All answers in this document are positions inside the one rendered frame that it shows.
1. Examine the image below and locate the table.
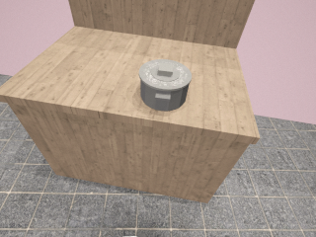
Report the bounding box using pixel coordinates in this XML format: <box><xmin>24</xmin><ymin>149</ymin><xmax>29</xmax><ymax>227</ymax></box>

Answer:
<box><xmin>0</xmin><ymin>0</ymin><xmax>261</xmax><ymax>203</ymax></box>

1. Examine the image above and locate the knob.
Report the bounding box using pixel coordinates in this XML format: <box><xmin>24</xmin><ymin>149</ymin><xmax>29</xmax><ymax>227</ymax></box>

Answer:
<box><xmin>158</xmin><ymin>62</ymin><xmax>174</xmax><ymax>75</ymax></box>

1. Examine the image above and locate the lid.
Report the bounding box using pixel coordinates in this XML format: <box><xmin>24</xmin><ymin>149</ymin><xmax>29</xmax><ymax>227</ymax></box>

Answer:
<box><xmin>138</xmin><ymin>59</ymin><xmax>192</xmax><ymax>92</ymax></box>

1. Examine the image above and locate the pot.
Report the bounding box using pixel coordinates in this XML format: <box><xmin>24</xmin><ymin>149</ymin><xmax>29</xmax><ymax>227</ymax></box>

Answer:
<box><xmin>140</xmin><ymin>80</ymin><xmax>189</xmax><ymax>112</ymax></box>

